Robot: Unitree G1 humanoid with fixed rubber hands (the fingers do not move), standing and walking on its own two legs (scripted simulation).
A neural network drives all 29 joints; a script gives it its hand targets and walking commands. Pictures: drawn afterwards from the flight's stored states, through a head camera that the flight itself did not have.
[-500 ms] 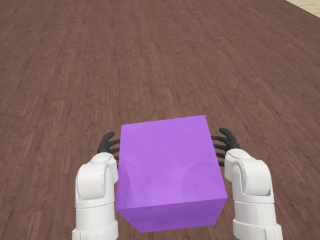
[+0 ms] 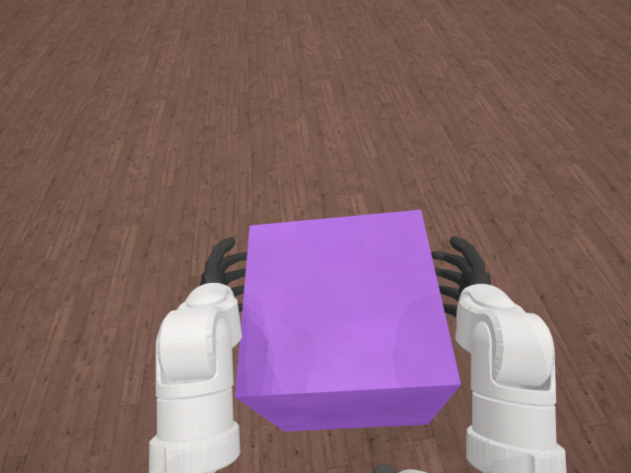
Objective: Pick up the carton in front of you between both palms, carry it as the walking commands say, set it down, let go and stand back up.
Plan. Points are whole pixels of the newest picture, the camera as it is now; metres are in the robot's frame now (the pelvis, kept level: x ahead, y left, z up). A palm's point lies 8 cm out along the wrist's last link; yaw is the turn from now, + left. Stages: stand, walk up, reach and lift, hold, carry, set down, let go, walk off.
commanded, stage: carry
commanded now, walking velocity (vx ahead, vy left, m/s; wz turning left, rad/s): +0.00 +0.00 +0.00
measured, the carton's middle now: (345, 332) +0.29 -0.01 -0.01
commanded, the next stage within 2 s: hold in 1.90 s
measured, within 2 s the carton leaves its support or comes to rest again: neither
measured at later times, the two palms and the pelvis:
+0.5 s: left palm (215, 240) +0.40 +0.17 +0.06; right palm (428, 235) +0.39 -0.13 +0.06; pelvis +0.12 +0.02 +0.00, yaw -1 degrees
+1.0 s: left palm (213, 253) +0.39 +0.17 +0.04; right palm (424, 248) +0.38 -0.12 +0.04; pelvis +0.09 +0.03 +0.00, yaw -1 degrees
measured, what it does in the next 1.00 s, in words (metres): steps on the spot: left foot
